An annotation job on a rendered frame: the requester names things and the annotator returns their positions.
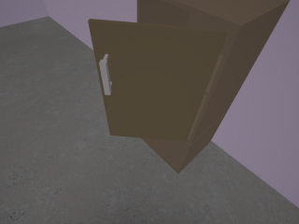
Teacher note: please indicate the cupboard door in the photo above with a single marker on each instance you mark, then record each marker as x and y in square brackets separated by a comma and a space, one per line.
[159, 75]

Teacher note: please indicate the handle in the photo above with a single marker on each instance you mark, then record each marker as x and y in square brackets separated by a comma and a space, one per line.
[105, 75]

